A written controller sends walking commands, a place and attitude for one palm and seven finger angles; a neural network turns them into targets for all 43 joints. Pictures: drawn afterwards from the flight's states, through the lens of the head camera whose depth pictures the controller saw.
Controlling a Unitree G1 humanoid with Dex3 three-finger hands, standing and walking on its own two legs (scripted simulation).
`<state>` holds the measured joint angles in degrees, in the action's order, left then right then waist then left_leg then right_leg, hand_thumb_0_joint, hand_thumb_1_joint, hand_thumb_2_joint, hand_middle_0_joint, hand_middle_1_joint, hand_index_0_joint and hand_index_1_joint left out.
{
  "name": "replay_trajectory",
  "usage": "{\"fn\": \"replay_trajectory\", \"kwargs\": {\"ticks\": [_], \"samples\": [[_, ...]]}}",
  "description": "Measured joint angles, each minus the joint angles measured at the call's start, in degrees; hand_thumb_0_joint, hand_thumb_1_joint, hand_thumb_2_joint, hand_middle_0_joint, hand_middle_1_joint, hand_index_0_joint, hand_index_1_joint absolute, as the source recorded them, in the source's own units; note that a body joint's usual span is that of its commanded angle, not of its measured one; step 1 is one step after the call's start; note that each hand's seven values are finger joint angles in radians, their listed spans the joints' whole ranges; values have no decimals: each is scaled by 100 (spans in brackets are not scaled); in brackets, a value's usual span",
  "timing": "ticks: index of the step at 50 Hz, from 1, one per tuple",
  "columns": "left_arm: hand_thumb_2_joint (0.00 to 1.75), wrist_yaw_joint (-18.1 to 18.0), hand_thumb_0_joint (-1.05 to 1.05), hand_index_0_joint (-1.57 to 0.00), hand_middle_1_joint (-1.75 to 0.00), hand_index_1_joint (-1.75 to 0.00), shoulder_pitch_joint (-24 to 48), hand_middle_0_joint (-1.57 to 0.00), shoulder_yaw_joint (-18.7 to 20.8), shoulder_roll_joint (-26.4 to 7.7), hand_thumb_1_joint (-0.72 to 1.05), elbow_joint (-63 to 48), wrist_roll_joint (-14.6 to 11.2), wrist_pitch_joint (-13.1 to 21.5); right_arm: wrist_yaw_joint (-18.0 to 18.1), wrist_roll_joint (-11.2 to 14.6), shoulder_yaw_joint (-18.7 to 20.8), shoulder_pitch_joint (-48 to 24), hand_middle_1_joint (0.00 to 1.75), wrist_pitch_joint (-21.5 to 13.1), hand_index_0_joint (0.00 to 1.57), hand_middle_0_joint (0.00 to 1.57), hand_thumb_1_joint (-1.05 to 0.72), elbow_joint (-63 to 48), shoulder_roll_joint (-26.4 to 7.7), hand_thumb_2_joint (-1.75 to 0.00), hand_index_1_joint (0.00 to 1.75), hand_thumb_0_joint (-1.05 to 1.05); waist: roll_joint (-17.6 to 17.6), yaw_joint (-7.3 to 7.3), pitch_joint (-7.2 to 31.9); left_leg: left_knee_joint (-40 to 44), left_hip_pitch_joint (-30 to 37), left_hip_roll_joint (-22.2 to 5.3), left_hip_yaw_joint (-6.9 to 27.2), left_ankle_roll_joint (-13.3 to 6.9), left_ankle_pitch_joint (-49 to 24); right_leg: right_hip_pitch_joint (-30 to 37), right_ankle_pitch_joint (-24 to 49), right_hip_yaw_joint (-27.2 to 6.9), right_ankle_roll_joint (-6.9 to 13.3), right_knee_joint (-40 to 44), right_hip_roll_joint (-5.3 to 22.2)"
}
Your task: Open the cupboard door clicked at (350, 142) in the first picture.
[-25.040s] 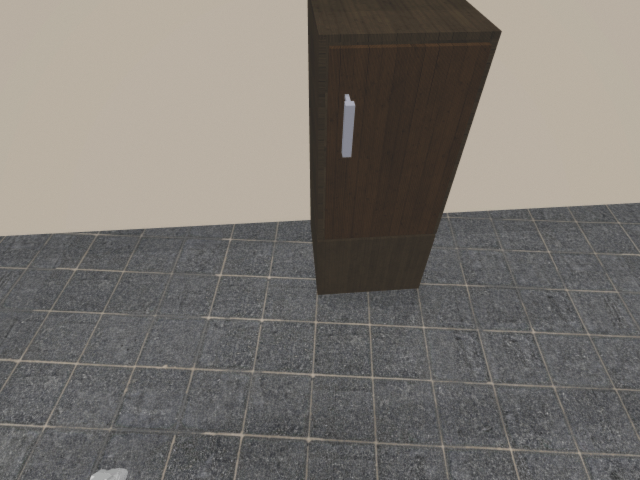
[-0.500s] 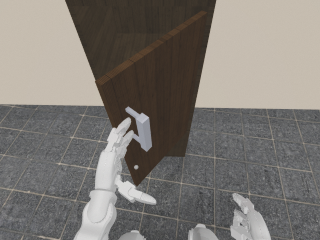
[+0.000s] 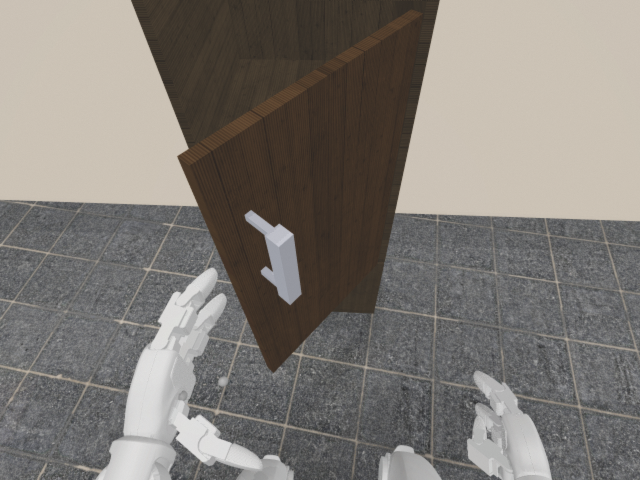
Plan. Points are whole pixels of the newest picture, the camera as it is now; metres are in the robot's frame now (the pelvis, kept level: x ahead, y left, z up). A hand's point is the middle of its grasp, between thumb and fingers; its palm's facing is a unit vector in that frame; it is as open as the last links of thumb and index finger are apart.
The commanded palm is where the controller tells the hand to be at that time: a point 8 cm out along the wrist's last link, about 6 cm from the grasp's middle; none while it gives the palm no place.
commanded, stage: slide the hand sideways off the handle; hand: left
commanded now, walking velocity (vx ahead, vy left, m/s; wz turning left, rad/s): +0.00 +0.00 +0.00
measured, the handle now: (273, 258) +0.36 +0.09 +0.07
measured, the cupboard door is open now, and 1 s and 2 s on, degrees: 51 51 51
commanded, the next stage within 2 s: draw the hand back to the body in 0.06 s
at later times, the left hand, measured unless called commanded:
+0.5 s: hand (157, 386) +0.20 +0.16 +0.11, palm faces -0.02 -1.00 -0.07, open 16.3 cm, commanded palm +0.17 +0.22 +0.12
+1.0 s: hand (39, 343) +0.21 +0.24 +0.17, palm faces +0.27 -0.88 -0.39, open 13.4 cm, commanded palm +0.17 +0.29 +0.20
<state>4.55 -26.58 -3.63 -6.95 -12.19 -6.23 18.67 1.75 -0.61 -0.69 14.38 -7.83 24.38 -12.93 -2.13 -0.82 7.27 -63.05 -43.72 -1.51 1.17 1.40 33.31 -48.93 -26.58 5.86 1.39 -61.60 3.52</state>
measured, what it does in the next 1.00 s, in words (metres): rises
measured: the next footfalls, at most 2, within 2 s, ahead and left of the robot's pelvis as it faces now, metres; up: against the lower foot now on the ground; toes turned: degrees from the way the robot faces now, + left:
none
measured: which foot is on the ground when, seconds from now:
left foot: down 0.00-1.00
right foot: down 0.00-1.00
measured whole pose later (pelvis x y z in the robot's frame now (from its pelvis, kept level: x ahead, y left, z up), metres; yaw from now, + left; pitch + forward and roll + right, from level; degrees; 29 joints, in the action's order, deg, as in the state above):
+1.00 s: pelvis +0.02 +0.03 +0.07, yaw -1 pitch -1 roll -1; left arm -6.6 -32.1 8.2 -17.0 -23.2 -0.1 3.2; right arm 6.1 -0.3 -3.2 15.2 -10.2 32.9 -12.7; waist -3.7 -2.9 1.4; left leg -34.7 -11.2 -0.7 -0.9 -0.8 22.9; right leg -16.1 -15.8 4.7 -1.3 -32.7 2.8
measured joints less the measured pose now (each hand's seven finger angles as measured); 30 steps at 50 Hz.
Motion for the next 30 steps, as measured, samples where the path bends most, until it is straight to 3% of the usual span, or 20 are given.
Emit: {"fn": "replay_trajectory", "kwargs": {"ticks": [11, 20, 30], "samples": [[30, 290, -1, -15, -30, -30, -206, -15, 245, -130, -50, -183, -260, -2, 61, 60, 43, 89, 30, -120, 20, 20, -91, -5, -66, -90, 30, 1, 3, 38, 29, -197, -141, -22, 51, -8, 53, -86, -4, 42, -4, -98, -18], [30, 284, -1, -15, -30, -30, -378, -15, 526, -353, -50, -635, -425, -358, 133, 170, -58, 190, 30, -73, 20, 20, -91, -34, 16, -90, 30, 1, -56, 33, 7, 192, 371, -25, 3, -60, -94, 439, 170, 9, -62, 330, -46], [30, 483, -1, -15, -30, -30, -394, -15, 803, -514, -50, -756, -640, -747, 205, 221, -197, 225, 30, -280, 20, 20, -91, 51, -43, -90, 30, 1, -107, -11, -67, 677, 978, -8, -5, -115, -268, 1094, 370, 18, -129, 880, -56]]}}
